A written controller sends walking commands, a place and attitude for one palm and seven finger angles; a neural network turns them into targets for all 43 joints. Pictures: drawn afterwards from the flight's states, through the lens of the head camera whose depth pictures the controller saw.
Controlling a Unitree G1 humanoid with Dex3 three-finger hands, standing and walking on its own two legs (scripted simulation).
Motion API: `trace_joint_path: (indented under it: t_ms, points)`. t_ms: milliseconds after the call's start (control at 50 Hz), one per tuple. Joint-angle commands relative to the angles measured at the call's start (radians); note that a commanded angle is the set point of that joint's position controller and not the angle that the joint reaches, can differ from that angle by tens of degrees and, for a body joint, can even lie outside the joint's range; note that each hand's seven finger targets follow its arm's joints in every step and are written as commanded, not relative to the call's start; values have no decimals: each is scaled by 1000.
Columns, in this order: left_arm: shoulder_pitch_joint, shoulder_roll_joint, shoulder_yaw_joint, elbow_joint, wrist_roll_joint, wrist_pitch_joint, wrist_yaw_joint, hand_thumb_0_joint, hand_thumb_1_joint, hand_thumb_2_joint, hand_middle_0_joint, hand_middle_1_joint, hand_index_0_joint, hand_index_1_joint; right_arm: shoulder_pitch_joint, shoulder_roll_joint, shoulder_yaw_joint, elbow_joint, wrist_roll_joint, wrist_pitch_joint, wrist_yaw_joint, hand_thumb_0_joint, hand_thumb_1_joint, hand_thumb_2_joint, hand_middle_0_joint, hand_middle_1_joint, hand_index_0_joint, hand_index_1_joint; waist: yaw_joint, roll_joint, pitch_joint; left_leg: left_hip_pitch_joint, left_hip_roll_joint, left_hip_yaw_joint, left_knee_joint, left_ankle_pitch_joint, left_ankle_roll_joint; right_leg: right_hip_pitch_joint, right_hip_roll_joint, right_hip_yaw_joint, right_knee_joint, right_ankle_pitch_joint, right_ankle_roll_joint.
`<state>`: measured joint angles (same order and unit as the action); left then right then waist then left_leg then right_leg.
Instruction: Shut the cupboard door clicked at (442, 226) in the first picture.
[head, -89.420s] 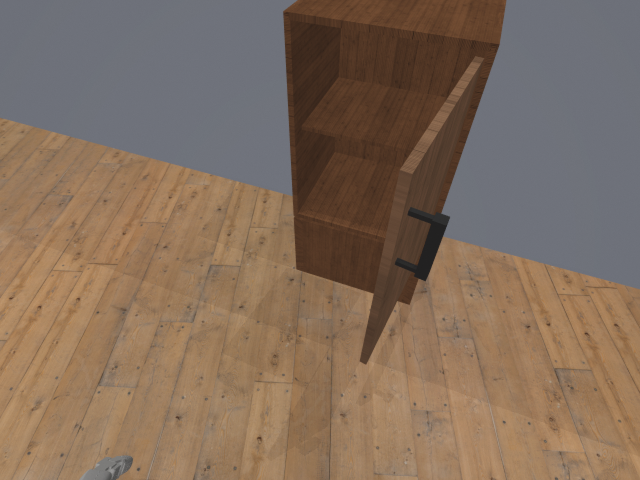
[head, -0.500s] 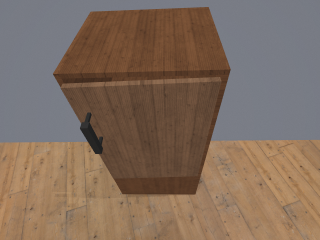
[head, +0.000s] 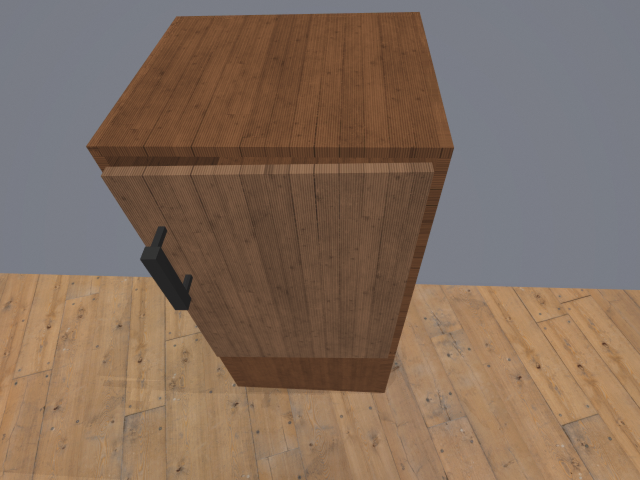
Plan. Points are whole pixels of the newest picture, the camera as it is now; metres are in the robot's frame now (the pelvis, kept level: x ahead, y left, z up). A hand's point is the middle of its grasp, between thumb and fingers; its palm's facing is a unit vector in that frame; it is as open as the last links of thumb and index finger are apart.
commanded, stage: shuffle to correct the standing spot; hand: left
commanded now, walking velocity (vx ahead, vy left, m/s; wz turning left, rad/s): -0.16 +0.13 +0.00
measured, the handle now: (172, 269) +0.40 +0.27 -0.02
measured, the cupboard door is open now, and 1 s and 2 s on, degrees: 2 2 2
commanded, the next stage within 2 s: come to a stop and stand still in 0.02 s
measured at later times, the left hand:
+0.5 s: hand out of the picture -0.03 +0.22 -0.18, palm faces +0.09 -0.97 -0.21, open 7.4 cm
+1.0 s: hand out of the picture -0.02 +0.20 -0.18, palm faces +0.04 -0.98 -0.20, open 7.3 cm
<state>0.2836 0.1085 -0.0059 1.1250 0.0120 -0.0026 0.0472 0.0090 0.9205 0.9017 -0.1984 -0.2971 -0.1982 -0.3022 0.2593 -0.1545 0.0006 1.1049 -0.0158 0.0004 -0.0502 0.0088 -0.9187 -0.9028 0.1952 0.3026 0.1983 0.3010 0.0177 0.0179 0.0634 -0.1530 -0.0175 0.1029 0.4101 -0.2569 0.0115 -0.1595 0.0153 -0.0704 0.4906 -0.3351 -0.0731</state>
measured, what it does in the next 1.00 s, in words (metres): steps on the spot: left foot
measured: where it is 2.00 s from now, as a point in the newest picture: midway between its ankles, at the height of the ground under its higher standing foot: outside the picture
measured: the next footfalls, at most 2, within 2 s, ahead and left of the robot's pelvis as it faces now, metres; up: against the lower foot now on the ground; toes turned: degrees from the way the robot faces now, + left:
left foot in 0.40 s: -0.01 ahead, +0.16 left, +0.00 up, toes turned +3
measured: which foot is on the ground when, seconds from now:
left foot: down 0.00-0.08, up 0.10-0.38, down 0.40-1.00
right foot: down 0.00-1.00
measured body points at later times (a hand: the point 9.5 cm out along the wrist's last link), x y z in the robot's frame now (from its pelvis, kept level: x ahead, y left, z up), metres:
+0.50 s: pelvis -0.03 +0.03 +0.00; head -0.02 +0.04 +0.44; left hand -0.03 +0.27 -0.16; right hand +0.02 -0.19 -0.16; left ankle -0.05 +0.16 -0.74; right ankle -0.05 -0.06 -0.74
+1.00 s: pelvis -0.02 +0.04 -0.01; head -0.04 +0.03 +0.44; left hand -0.02 +0.25 -0.16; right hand -0.01 -0.19 -0.17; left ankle -0.05 +0.15 -0.74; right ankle -0.05 -0.06 -0.74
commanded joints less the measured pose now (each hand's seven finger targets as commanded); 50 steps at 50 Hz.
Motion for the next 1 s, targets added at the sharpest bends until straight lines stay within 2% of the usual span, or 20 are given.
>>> trace_joint_path:
  t_ms: [0, 80, 120, 180, 280, 320, 360, 380, 400, 420, 460, 520, 700, 720, 740, 760, 800, 860, 900, 980]
  points:
    - [79, 178, 47, -54, 4, -6, 17, 0, 900, 900, -200, -300, -200, -300, 79, -80, -30, -58, 1, 10, 1, 0, -900, -900, 200, 300, 200, 300, -2, -69, -70, -29, 102, -60, 83, 294, -5, 41, -248, 208, -10, 699, -41]
    - [118, 201, 65, -62, 15, 2, 21, 0, 900, 900, -200, -300, -200, -300, -6, -79, -49, -112, 1, 35, 6, 0, -900, -900, 200, 300, 200, 300, 45, -172, -28, -249, 30, -67, 387, -261, -30, 98, -405, 343, -76, 965, -184]
    - [89, 194, 68, -84, 17, 4, 22, 0, 900, 900, -200, -300, -200, -300, -41, -81, -58, -128, 3, 44, 10, 0, -900, -900, 200, 300, 200, 300, 38, -148, -12, -293, 34, -139, 573, -271, -33, 44, -395, 322, -102, 884, -212]
    - [16, 210, 71, -124, 22, -1, 12, 0, 900, 900, -200, -300, -200, -300, -22, -59, -57, -128, 7, 43, 28, 0, -900, -900, 200, 300, 200, 300, 3, -122, -12, -248, 36, -116, 521, -202, -41, -24, -322, 231, -122, 654, -160]
    - [29, 226, 74, -132, 21, -5, -3, 0, 900, 900, -200, -300, -200, -300, -27, -38, -43, -137, 5, 20, 40, 0, -900, -900, 200, 300, 200, 300, 19, -143, -39, -115, 9, -41, 232, -89, -40, -49, -241, 201, -140, 359, -99]
    - [16, 217, 70, -126, 12, -8, -8, 0, 900, 900, -200, -300, -200, -300, 17, -35, -34, -114, 1, 7, 37, 0, -900, -900, 200, 300, 200, 300, -4, -130, -52, 5, 7, -28, 71, 17, -36, -97, -201, 176, -125, 223, -57]
    - [17, 166, 59, -132, 15, -3, -10, 0, 900, 900, -200, -300, -200, -300, 91, -65, -35, -84, -1, -14, 32, 0, -900, -900, 200, 300, 200, 300, -21, -51, -55, 108, 82, -80, -45, 94, -18, -144, -134, 134, -25, 68, -7]
    - [29, 136, 52, -130, 7, 0, -13, 0, 900, 900, -200, -300, -200, -300, 89, -106, -36, -82, -9, -20, 30, 0, -900, -900, 200, 300, 200, 300, -6, 83, -44, 79, 176, -188, -53, 196, 23, -168, -79, 92, 16, -29, 21]
    - [35, 109, 45, -125, 8, 0, -14, 0, 900, 900, -200, -300, -200, -300, 80, -127, -34, -84, -16, -17, 28, 0, -900, -900, 200, 300, 200, 300, -2, 134, -37, 17, 244, -240, -72, 231, 67, -142, -55, 48, 43, -99, 37]
    - [28, 98, 43, -124, 7, -3, -16, 0, 900, 900, -200, -300, -200, -300, 66, -127, -32, -81, -20, -14, 22, 0, -900, -900, 200, 300, 200, 300, -1, 118, -1, -40, 259, -229, -79, 224, 78, -123, -48, 26, 46, -81, 42]
    - [12, 111, 40, -102, 8, 5, -21, 0, 900, 900, -200, -300, -200, -300, 43, -107, -23, -75, -17, -16, 13, 0, -900, -900, 200, 300, 200, 300, 1, 207, 59, -102, 252, -267, -142, 180, 88, -91, -52, 16, 60, -69, 50]
    - [40, 107, 38, -77, 9, 7, -31, 0, 900, 900, -200, -300, -200, -300, 38, -110, -26, -78, -15, -15, 2, 0, -900, -900, 200, 300, 200, 300, 5, 74, 77, -116, 217, -239, -113, 102, 76, -72, -65, 36, 1, 18, 48]
    - [51, 132, 41, -53, 0, -8, -26, 0, 900, 900, -200, -300, -200, -300, 96, -52, -13, -35, -4, -17, 0, 0, -900, -900, 200, 300, 200, 300, -15, -51, -16, -57, 121, -102, 0, 143, 6, -7, -132, 102, -83, 260, 21]
    - [156, 171, 42, -17, 14, -31, 18, 0, 900, 900, -200, -300, -200, -300, 9, -135, -37, -78, 11, -29, 12, 0, -900, -900, 200, 300, 200, 300, 25, -137, -86, -71, 139, -71, 228, 232, -16, 12, -175, 169, -82, 820, 63]
    - [113, 190, 44, -62, 6, -43, 18, 0, 900, 900, -200, -300, -200, -300, 52, -60, -25, -120, 11, -23, 21, 0, -900, -900, 200, 300, 200, 300, -29, -139, -150, -160, 82, -77, 256, -113, -7, 114, -241, 194, -67, 830, 17]
    - [100, 195, 48, -66, 8, -55, 10, 0, 900, 900, -200, -300, -200, -300, 32, -22, -17, -115, 4, -24, 23, 0, -900, -900, 200, 300, 200, 300, -8, -44, -179, -154, 69, -66, 237, -143, -10, 161, -277, 225, -41, 957, -31]
    - [83, 174, 38, -78, 8, -56, 11, 0, 900, 900, -200, -300, -200, -300, 76, -23, -18, -102, 8, -24, 23, 0, -900, -900, 200, 300, 200, 300, -34, -76, -173, -120, 65, -61, 172, -100, -7, 130, -240, 168, -25, 859, -52]
    - [67, 122, 22, -77, 0, -47, 10, 0, 900, 900, -200, -300, -200, -300, 140, -44, -17, -64, 5, -36, 19, 0, -900, -900, 200, 300, 200, 300, -48, -16, -129, -8, 133, -112, 81, 268, 17, 17, -141, 96, 15, 584, 1]
    - [58, 123, 23, -83, 1, -31, 7, 0, 900, 900, -200, -300, -200, -300, 111, -64, -14, -67, 4, -28, 16, 0, -900, -900, 200, 300, 200, 300, -35, 65, -30, -62, 140, -129, 68, 262, 23, -27, -114, 94, -22, 353, 14]
    - [63, 125, 16, -72, 0, -23, -2, 0, 900, 900, -200, -300, -200, -300, 94, -56, -2, -70, 3, -21, 19, 0, -900, -900, 200, 300, 200, 300, -26, 5, 109, -133, 118, -141, -9, 57, 23, -87, -103, 111, -97, 141, 19]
